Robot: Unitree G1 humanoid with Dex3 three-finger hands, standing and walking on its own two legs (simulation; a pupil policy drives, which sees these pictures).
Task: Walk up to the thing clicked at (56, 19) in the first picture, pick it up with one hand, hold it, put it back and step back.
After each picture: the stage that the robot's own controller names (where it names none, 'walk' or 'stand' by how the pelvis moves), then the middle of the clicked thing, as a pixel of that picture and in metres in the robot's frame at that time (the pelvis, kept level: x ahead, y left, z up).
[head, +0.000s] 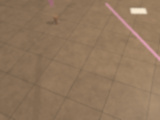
stand; (56, 19) +1.79 +0.35 -0.72
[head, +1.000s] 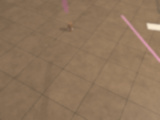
walk; (70, 26) +1.68 +0.16 -0.70
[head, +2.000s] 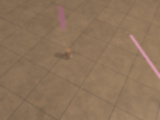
walk; (68, 53) +1.10 +0.10 -0.71
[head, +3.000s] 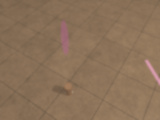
walk; (68, 89) +0.67 +0.13 -0.70
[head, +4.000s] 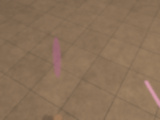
walk; out of the picture +0.45 +0.21 -0.70
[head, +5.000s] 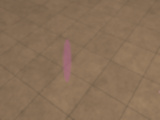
stand; out of the picture +0.37 +0.19 -0.70
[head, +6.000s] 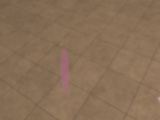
stand; out of the picture +0.32 +0.19 -0.72
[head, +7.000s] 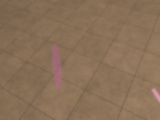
stand; out of the picture +0.28 +0.20 -0.71
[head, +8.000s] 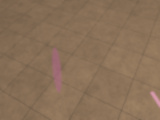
stand; out of the picture +0.29 +0.19 -0.72
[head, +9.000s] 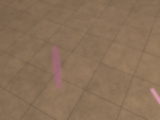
stand; out of the picture +0.30 +0.20 -0.72
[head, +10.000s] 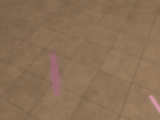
stand; out of the picture +0.28 +0.21 -0.73
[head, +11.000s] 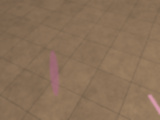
stand; out of the picture +0.28 +0.22 -0.73
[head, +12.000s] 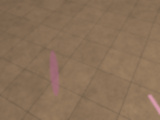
stand; out of the picture +0.28 +0.22 -0.73
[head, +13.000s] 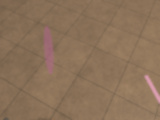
go down; out of the picture +0.31 +0.21 -0.69
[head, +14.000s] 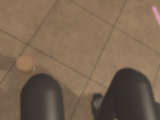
go down; (26, 65) +0.40 +0.21 -0.29
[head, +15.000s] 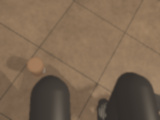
close in; (36, 67) +0.40 +0.20 -0.30
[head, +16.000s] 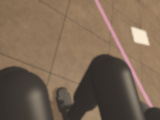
close in; out of the picture +0.40 +0.23 -0.22
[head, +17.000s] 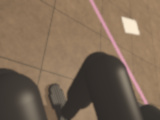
close; out of the picture +0.39 +0.25 -0.22
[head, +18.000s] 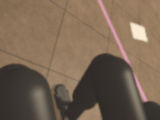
lift; out of the picture +0.33 +0.23 -0.22
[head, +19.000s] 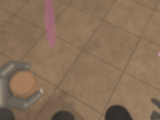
lift; (28, 89) +0.31 +0.18 +0.00
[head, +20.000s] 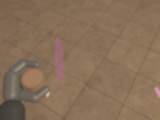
hold; (36, 86) +0.32 +0.17 +0.03
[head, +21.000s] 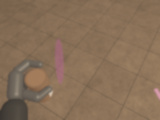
hold; (40, 86) +0.32 +0.17 +0.03
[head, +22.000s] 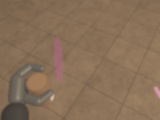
hold; (41, 90) +0.31 +0.16 +0.01
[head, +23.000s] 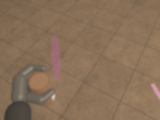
crouch; (43, 90) +0.32 +0.15 +0.00
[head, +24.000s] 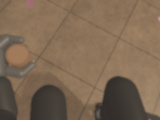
crouch; (22, 60) +0.40 +0.19 -0.09
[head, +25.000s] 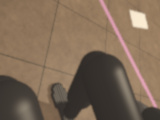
lower; out of the picture +0.42 +0.26 -0.22
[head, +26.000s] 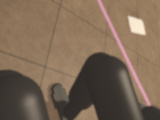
lower; out of the picture +0.39 +0.26 -0.23
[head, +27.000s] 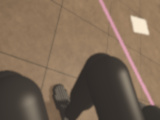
lower; out of the picture +0.38 +0.26 -0.22
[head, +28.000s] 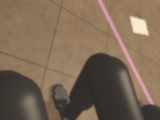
lower; out of the picture +0.38 +0.27 -0.23
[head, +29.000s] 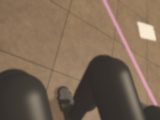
draw back; out of the picture +0.36 +0.24 -0.22
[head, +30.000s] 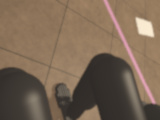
withdraw; out of the picture +0.35 +0.24 -0.23
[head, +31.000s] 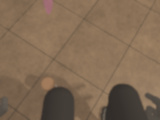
walk; (49, 85) +0.36 +0.19 -0.41
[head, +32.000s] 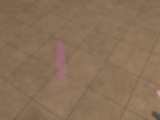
stand; out of the picture +0.28 +0.17 -0.66
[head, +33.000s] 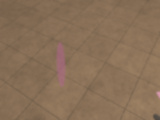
stand; out of the picture +0.28 +0.18 -0.67
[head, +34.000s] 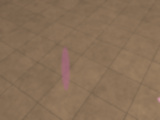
stand; out of the picture +0.30 +0.17 -0.71
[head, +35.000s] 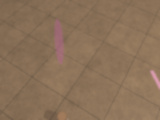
walk; (62, 117) +0.34 +0.13 -0.70
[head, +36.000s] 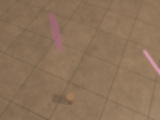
walk; (70, 98) +0.48 +0.08 -0.70
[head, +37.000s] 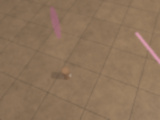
walk; (66, 73) +0.75 +0.21 -0.70
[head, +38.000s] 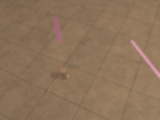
stand; (64, 73) +0.88 +0.21 -0.71
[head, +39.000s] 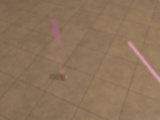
stand; (63, 74) +0.90 +0.21 -0.72
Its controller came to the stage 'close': yes
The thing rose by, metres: 0.73
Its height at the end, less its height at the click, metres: +0.00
